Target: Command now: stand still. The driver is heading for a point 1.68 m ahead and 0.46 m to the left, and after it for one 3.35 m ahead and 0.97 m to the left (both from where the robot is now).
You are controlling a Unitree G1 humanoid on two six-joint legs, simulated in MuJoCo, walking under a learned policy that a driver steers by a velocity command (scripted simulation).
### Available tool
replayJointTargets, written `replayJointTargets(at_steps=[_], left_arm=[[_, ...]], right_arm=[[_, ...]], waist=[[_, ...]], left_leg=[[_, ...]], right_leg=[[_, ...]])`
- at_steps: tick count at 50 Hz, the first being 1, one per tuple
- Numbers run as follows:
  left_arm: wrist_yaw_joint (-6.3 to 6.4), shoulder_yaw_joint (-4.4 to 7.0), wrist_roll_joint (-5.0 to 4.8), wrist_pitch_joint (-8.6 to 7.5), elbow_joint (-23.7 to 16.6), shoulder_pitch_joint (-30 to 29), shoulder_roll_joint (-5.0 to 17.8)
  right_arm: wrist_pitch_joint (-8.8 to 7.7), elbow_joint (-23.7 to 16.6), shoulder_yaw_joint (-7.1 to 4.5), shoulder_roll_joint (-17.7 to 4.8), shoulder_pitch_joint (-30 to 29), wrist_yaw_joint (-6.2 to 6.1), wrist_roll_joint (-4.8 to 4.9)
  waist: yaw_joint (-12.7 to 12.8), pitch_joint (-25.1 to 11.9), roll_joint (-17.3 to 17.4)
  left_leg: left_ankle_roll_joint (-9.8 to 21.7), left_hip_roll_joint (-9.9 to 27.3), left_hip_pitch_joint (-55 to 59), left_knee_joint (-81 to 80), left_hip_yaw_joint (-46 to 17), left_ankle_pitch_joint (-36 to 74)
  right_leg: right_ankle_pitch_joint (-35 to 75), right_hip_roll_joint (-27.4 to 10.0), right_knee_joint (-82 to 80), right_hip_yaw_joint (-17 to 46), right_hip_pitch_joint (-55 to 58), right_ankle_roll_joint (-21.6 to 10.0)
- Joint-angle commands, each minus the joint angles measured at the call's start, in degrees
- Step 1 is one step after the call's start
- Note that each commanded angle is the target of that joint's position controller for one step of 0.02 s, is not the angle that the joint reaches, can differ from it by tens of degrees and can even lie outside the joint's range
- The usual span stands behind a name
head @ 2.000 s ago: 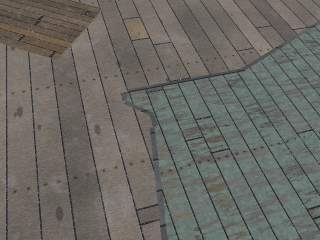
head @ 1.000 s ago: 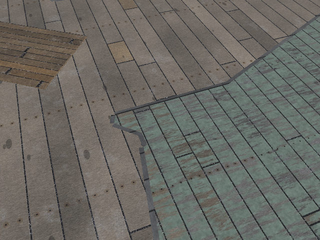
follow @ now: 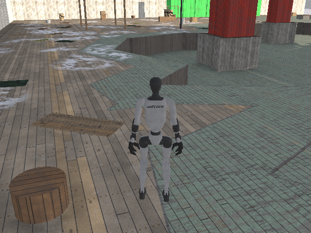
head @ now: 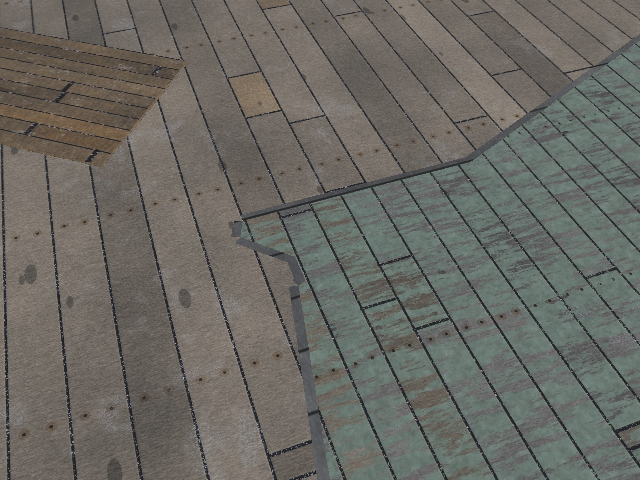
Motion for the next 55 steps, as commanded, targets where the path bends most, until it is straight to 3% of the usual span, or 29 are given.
replayJointTargets(at_steps=[1, 7, 10, 13, 15, 17, 19, 20, 21, 22, 23, 25, 27, 29, 33, 38, 41, 42, 43, 44, 45, 46, 47, 48, 49, 50, 51, 52, 55], left_arm=[[0.18, 0.83, -0.02, -0.27, -0.7, 4.0, 5.3], [0.24, 0.79, -0.06, -0.29, -0.5, 4.7, 4.9], [0.73, 1.52, -0.77, 0.08, -0.3, 5.9, 6.7], [0.61, 3.05, -1.67, -1.03, -0.9, 9.2, 10.6], [0.37, 3.68, -1.58, -2.00, -1.9, 7.7, 11.3], [-0.01, 3.48, -2.00, -2.62, -3.6, 3.5, 10.3], [-0.39, 3.28, -2.52, -2.46, -5.2, -0.3, 9.6], [-0.62, 2.65, -1.91, -2.91, -6.0, -1.5, 7.6], [-0.50, 1.85, -1.59, -3.97, -8.1, -1.6, 4.3], [-0.61, 1.94, -2.37, -5.03, -8.7, -1.9, 4.6], [-1.14, 2.08, -3.12, -5.74, -8.8, -2.1, 5.4], [-1.71, 2.72, -2.16, -6.74, -8.4, -2.9, 6.7], [-2.25, 3.61, -1.61, -6.51, -8.7, -4.8, 7.7], [-2.83, 3.42, -1.37, -5.82, -9.0, -6.4, 5.8], [-3.24, 2.06, -1.39, -5.54, -13.8, -18.5, 3.2], [-4.43, 1.89, -1.89, -5.84, -17.0, -25.3, 5.2], [-4.70, 3.49, -1.75, -6.33, -16.5, -19.8, 8.8], [-4.39, 4.80, -1.90, -6.24, -14.1, -11.4, 10.9], [-3.85, 6.14, -1.98, -5.89, -11.1, -1.0, 13.4], [-3.30, 7.52, -0.28, -5.53, -9.3, 8.5, 19.0], [-3.50, 6.69, -0.38, -5.18, -8.4, 9.8, 17.0], [-3.74, 5.35, -0.93, -5.46, -8.8, 4.0, 13.0], [-3.71, 4.53, -0.94, -5.67, -10.0, -1.8, 10.3], [-4.12, 3.78, -0.43, -6.09, -10.6, -6.3, 8.5], [-4.56, 3.30, 0.35, -6.68, -10.4, -7.6, 6.8], [-4.66, 3.26, 0.50, -6.69, -9.9, -8.2, 6.7], [-4.71, 2.91, 0.25, -6.76, -9.1, -7.8, 5.3], [-4.33, 3.33, 0.32, -6.88, -8.6, -7.2, 7.6], [-2.91, 3.72, 0.19, -6.96, -7.4, -3.8, 9.9]], right_arm=[[-0.25, -0.8, -0.76, -5.3, 3.4, -0.16, 0.01], [-0.28, -0.9, -0.70, -5.0, 4.0, -0.15, 0.04], [-0.19, -0.5, -0.81, -4.6, 5.0, -0.39, 0.57], [-2.21, -3.0, -0.47, -2.7, 1.7, 0.44, 0.63], [-4.21, -4.2, -0.44, -2.3, 0.8, 1.68, 1.24], [-5.56, -4.6, -0.66, -2.5, 2.9, 2.47, 1.99], [-6.01, -0.3, -1.74, -3.4, 12.2, 2.63, 1.33], [-5.98, 1.3, -2.83, -6.0, 19.3, 2.56, 0.91], [-6.33, 1.5, -4.61, -13.7, 26.8, 2.93, 1.37], [-7.18, 1.0, -3.43, -11.4, 25.0, 3.27, 0.13], [-7.78, -0.9, -2.45, -8.1, 19.1, 3.24, 0.22], [-7.77, -3.2, -1.59, -6.6, 13.4, 3.90, 0.37], [-6.98, -3.2, -0.66, -4.3, 14.1, 3.78, -0.07], [-6.27, -3.0, -0.46, -4.4, 16.9, 3.07, -0.22], [-5.61, -4.4, -0.87, -7.7, 17.0, 1.82, -0.49], [-5.61, -3.9, -1.76, -8.9, 18.8, 1.57, 0.73], [-4.93, -4.6, -2.63, -10.7, 16.5, 1.60, 0.34], [-4.40, -5.0, -2.71, -10.7, 15.2, 1.65, 0.00], [-4.19, -6.0, -2.41, -10.5, 13.8, 1.81, -0.27], [-4.82, -7.4, -0.76, -4.6, 18.7, 2.57, -0.66], [-6.50, -6.4, 0.51, -0.7, 20.7, 3.12, 0.59], [-7.94, -8.3, -1.05, -6.1, 14.7, 3.30, 2.37], [-8.58, -10.4, -1.57, -8.3, 9.0, 3.09, 3.34], [-8.52, -10.9, -2.00, -8.5, 6.0, 2.49, 2.65], [-7.95, -10.7, -2.73, -8.5, 6.2, 2.04, 1.45], [-6.94, -10.4, -2.50, -5.8, 9.4, 1.96, 1.37], [-6.13, -10.1, -2.83, -5.8, 9.2, 1.68, 1.33], [-5.53, -10.5, -2.64, -4.4, 9.7, 1.69, 1.44], [-5.21, -13.7, -3.15, -6.5, 1.3, 1.55, 0.57]], waist=[[0.0, 1.5, -0.2], [0.0, 1.7, -0.2], [0.4, 2.7, -2.5], [2.5, 8.0, -9.1], [1.8, 9.9, -10.9], [-1.1, 9.9, -9.8], [-4.9, 7.0, -4.7], [-7.2, 3.6, 3.3], [-8.7, 0.1, 18.7], [-6.6, 1.0, 15.1], [-3.8, 5.4, 8.2], [-1.8, 5.8, 3.0], [-1.7, 5.0, 4.4], [-2.1, 4.2, 4.6], [-3.9, 6.2, 4.2], [-3.6, 8.0, 5.1], [1.3, 1.7, 7.1], [5.8, -3.6, 7.9], [10.5, -9.6, 7.5], [9.5, -19.8, -3.8], [8.1, -27.7, -13.4], [7.6, -18.2, -10.5], [5.7, -10.3, -7.0], [3.4, -5.3, -1.1], [1.3, -3.9, -1.9], [-1.1, -4.3, -4.0], [-1.4, -3.1, -3.3], [-2.3, -2.2, -5.0], [-1.2, 1.5, -2.3]], left_leg=[[1.2, -0.3, 2.0, -3.3, 0.6, 6.7], [1.4, -0.4, 1.8, -3.1, 0.6, 6.6], [2.3, -4.0, -1.4, 1.3, 4.4, -15.2], [3.3, -4.2, -12.0, 12.8, 5.9, -16.0], [5.3, -0.5, -15.2, 21.2, 2.7, -13.1], [7.6, 0.9, -11.2, 12.7, 2.2, -14.8], [6.7, -3.5, 7.6, 0.1, 5.8, -4.0], [7.8, 2.6, 15.8, -4.5, -4.3, -6.3], [14.9, 16.1, 23.1, -15.2, -29.0, -14.3], [18.8, 21.7, 20.1, -19.2, -42.1, -20.1], [17.8, 21.1, 17.7, -18.5, -36.9, -19.2], [14.1, 15.8, 16.2, -18.6, -23.3, -8.6], [11.9, 11.9, 14.7, -19.7, -14.2, 2.6], [11.4, 9.6, 16.1, -18.9, -8.1, 13.8], [11.8, 8.6, 10.3, -21.4, -4.1, 15.1], [11.7, 11.6, 14.0, -21.2, -2.4, 18.6], [9.9, 12.7, 19.3, -11.3, -0.5, 43.2], [8.7, 11.3, 18.2, -1.6, 1.1, 51.9], [6.9, 9.0, 10.3, 11.2, 2.1, 49.1], [3.8, 1.7, -11.5, 34.3, 3.4, 24.7], [2.7, -6.1, -21.6, 50.0, -3.2, -17.3], [4.5, -2.3, -27.8, 55.3, -7.1, -16.2], [5.6, 0.8, -29.0, 54.5, -4.9, -11.6], [5.9, 3.6, -26.1, 50.7, -3.6, -6.8], [6.2, 5.6, -20.9, 46.9, -3.9, -4.6], [5.9, 6.5, -18.3, 44.9, -4.0, -3.4], [6.2, 6.9, -17.2, 43.4, -3.4, -2.6], [5.6, 7.1, -17.3, 41.8, -2.9, -2.4], [3.1, 8.4, -24.2, 32.3, -2.4, 4.3]], right_leg=[[7.8, -1.6, -5.7, 1.2, -4.7, -0.8], [7.7, -1.6, -5.5, 1.1, -4.9, -0.7], [-18.5, -1.4, -7.0, 2.4, -7.0, -3.1], [-34.6, -11.9, -14.7, 17.2, -8.0, -9.4], [-31.7, -18.8, -18.1, 26.1, -8.7, -13.2], [-25.3, -17.4, -15.8, 21.6, -9.3, -11.0], [-15.3, -9.3, -6.9, 10.5, -16.7, -6.9], [-6.8, -4.6, 7.6, 3.7, -21.4, -4.3], [-9.4, 2.2, 26.7, -3.8, -31.8, -1.3], [-14.4, 0.8, 39.8, 2.8, -36.6, -2.3], [-9.9, -2.7, 45.6, 4.8, -40.7, -3.9], [0.3, -6.5, 42.5, 3.6, -40.4, -5.1], [4.9, -8.0, 36.6, 1.6, -36.4, -4.2], [7.1, -7.3, 32.7, -1.0, -36.4, -2.7], [14.7, -5.2, 15.2, -3.6, -32.0, -0.7], [17.6, -3.8, 5.7, -3.6, -28.1, -2.7], [13.9, -0.4, 4.7, -5.2, -17.8, -5.6], [13.3, 1.6, 4.9, -6.3, -7.4, -7.1], [13.7, -0.5, 5.3, -3.7, 7.9, -9.1], [5.1, -16.2, 4.5, 19.3, 31.6, -17.0], [-4.8, -25.1, -8.3, 43.9, 36.9, -22.0], [-7.3, -22.1, -11.1, 39.4, 29.2, -18.3], [-2.6, -20.3, -12.0, 29.5, 19.1, -15.8], [4.9, -17.9, -14.2, 21.9, 8.7, -14.0], [15.0, -15.4, -14.1, 15.7, 1.7, -12.3], [12.2, -14.5, -16.2, 13.4, -1.0, -13.0], [11.0, -12.3, -18.0, 11.2, -3.5, -12.3], [11.5, -13.4, -19.5, 10.3, -5.8, -13.7], [11.9, -13.4, -22.0, 8.4, -5.5, -14.5]])
Next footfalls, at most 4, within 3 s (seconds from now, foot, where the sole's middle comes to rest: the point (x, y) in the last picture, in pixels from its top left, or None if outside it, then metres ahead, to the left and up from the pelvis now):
0.86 right None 0.45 -0.09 -0.78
1.40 left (268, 371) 0.76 0.15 -0.78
1.96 right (362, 262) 1.08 -0.08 -0.78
2.50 left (249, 205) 1.30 0.24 -0.78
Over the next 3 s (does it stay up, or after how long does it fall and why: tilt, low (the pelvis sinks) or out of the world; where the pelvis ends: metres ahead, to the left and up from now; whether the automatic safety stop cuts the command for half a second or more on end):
stays up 1.45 0.20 -0.02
